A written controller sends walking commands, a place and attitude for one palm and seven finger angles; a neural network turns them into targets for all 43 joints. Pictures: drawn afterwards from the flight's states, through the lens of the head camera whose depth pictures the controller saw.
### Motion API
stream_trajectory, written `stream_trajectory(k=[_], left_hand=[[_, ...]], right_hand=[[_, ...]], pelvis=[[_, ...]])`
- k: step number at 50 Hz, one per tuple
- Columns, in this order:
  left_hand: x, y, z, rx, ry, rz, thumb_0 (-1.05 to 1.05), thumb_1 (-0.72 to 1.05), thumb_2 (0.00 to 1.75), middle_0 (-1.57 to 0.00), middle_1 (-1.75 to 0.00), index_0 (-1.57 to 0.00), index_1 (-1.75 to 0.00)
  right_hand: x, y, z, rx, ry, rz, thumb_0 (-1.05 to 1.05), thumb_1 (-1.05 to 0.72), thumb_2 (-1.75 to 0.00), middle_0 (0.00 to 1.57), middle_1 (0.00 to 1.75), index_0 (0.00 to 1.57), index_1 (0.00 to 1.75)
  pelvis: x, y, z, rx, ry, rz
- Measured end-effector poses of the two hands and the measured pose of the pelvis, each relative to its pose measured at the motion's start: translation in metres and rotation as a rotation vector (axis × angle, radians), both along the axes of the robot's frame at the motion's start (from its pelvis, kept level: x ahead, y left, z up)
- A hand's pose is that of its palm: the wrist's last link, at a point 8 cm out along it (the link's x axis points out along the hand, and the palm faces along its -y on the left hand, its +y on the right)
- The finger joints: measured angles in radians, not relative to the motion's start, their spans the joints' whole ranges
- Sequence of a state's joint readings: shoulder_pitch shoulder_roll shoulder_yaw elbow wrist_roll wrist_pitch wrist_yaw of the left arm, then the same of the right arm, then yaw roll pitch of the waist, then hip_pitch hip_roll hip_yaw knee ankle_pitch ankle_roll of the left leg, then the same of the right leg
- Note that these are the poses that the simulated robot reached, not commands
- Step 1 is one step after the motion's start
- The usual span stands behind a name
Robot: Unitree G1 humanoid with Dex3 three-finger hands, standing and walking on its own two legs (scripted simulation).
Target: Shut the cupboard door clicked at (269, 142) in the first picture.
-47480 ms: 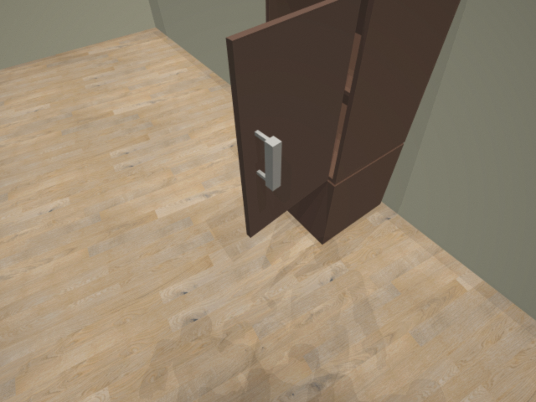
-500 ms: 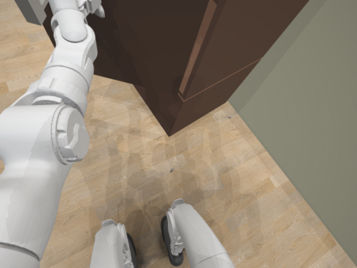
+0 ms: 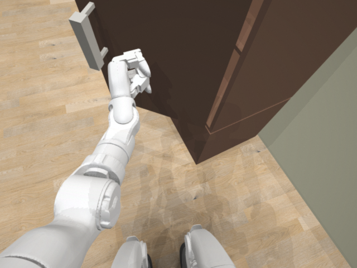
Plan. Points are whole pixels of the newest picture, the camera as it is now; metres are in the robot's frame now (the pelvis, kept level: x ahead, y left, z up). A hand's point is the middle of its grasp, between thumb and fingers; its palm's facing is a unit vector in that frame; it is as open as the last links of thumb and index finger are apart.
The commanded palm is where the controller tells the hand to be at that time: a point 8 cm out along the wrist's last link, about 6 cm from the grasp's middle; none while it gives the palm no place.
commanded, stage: pull the fist back off the door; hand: left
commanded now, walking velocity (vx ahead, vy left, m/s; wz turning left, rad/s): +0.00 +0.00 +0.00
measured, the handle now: (93, 37) +0.64 +0.13 +0.06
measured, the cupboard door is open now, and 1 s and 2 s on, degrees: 45 45 45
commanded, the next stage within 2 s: draw the hand back to the body in 0.06 s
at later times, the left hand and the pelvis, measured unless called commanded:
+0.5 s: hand (112, 98) +0.43 +0.08 +0.11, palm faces +0.08 -1.00 -0.04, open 3.1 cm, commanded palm +0.38 +0.12 +0.12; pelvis +0.00 -0.01 +0.04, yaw +0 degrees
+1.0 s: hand out of the picture +0.28 +0.19 +0.19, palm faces +0.16 -0.96 -0.23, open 3.5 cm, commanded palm +0.24 +0.24 +0.21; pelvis +0.01 +0.01 +0.09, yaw +1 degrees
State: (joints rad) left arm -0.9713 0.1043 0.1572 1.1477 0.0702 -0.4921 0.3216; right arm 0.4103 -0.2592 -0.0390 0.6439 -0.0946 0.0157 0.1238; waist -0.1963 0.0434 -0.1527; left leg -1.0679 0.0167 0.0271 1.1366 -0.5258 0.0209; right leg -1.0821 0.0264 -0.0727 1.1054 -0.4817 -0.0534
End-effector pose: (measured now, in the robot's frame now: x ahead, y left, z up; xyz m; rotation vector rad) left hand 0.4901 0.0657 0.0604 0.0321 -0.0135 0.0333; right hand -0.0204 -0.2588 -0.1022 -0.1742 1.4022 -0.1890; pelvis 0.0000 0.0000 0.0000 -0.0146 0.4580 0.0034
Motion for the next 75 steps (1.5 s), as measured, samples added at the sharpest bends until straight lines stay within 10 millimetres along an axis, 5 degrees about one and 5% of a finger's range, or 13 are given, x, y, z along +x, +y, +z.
stream_trajectory(k=[8,15,26,37,44,50,60,75], left_hand=[[-0.015,-0.004,0.007,0.018,-0.017,0.003,0.01,0.9,0.9,-1.3,-1.5,-1.3,-1.5],[-0.018,0.007,0.021,0.007,-0.036,0.025,0.01,0.89,0.9,-1.3,-1.5,-1.3,-1.5],[-0.093,0.066,0.058,0.004,-0.036,0.044,0.01,0.9,0.9,-1.3,-1.5,-1.3,-1.5],[-0.157,0.101,0.095,0.046,-0.042,-0.014,0.01,0.9,0.9,-1.25,-1.44,-1.25,-1.45],[-0.201,0.133,0.122,0.168,-0.002,0.015,0.01,0.89,0.9,-1.11,-1.28,-1.11,-1.29],[-0.237,0.169,0.145,0.203,-0.016,0.123,0.01,0.89,0.9,-0.96,-1.12,-0.96,-1.12],[-0.292,0.22,0.177,0.293,-0.047,0.298,0.01,0.89,0.9,-0.69,-0.82,-0.69,-0.83],[-0.356,0.272,0.22,0.46,-0.131,0.513,0.01,0.89,0.9,-0.3,-0.4,-0.3,-0.41]], right_hand=[[0.043,-0.003,-0.008,0.004,-0.107,0.043,0.0,-0.9,-0.9,0.2,0.3,0.2,0.3],[0.045,0.003,-0.01,0.032,-0.136,0.017,0.0,-0.9,-0.9,0.2,0.3,0.2,0.3],[0.055,0.007,0.027,0.05,-0.202,0.011,0.0,-0.9,-0.9,0.2,0.3,0.2,0.3],[0.139,0.001,0.076,-0.02,-0.492,0.055,0.01,-0.9,-0.9,0.2,0.3,0.2,0.3],[0.197,0.032,0.112,-0.006,-0.638,0.099,0.01,-0.9,-0.9,0.2,0.3,0.2,0.3],[0.226,0.064,0.13,0.039,-0.719,0.184,0.01,-0.9,-0.9,0.2,0.3,0.2,0.3],[0.228,0.091,0.126,0.086,-0.717,0.254,0.01,-0.9,-0.9,0.2,0.3,0.2,0.3],[0.203,0.069,0.113,0.039,-0.677,0.225,0.01,-0.9,-0.9,0.2,0.3,0.2,0.3]], pelvis=[[-0.003,-0.005,0.002,0.009,-0.03,0.013],[-0.007,-0.008,0.005,0.02,-0.05,-0.006],[-0.001,-0.011,0.045,0.022,-0.205,-0.01],[0.002,-0.003,0.068,0.02,-0.347,-0.007],[0.007,0.005,0.085,0.019,-0.446,0.001],[0.012,0.012,0.093,0.016,-0.5,0.016],[0.015,0.022,0.097,0.014,-0.536,0.031],[0.01,0.025,0.096,0.012,-0.547,0.034]])
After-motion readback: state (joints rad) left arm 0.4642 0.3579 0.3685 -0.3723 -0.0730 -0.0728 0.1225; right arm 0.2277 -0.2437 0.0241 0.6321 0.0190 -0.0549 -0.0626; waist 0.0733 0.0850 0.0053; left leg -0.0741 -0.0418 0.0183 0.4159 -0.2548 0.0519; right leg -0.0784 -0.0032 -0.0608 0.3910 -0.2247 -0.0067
